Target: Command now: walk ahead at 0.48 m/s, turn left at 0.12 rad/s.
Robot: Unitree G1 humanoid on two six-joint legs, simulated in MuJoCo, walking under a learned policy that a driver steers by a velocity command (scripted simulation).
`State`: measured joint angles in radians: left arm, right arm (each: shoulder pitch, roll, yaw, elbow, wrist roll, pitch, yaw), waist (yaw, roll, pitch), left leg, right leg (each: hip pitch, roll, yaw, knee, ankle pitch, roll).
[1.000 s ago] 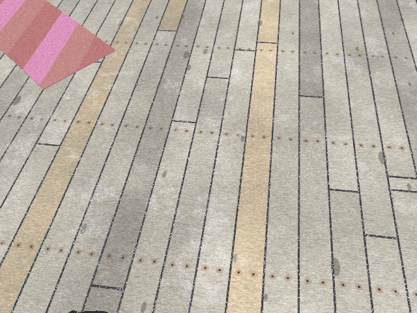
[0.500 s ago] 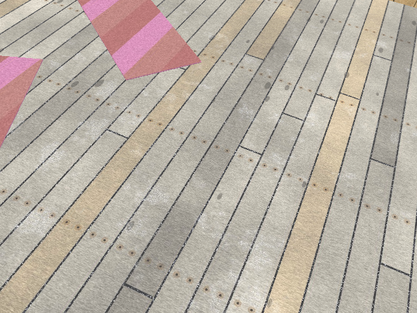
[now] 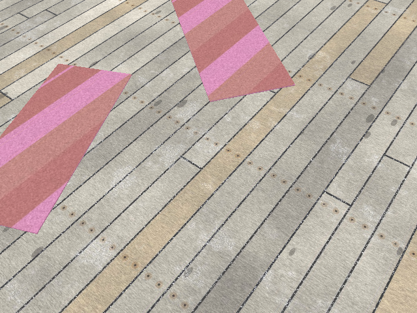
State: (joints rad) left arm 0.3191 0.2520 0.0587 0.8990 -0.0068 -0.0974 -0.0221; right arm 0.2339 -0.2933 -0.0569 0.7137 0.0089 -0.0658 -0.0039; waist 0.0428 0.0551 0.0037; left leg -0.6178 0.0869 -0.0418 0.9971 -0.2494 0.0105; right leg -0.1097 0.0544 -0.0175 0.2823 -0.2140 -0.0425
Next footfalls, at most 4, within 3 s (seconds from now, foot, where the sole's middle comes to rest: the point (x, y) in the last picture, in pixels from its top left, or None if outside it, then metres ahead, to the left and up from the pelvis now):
0.22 left None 0.33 0.14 -0.78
0.58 right None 0.32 -0.10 -0.78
1.66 right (260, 249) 0.71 -0.09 -0.78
2.20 left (194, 178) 1.00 0.16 -0.78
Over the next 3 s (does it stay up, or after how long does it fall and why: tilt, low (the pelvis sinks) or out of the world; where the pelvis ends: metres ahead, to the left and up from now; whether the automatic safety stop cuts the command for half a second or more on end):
stays up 1.28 -0.02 0.00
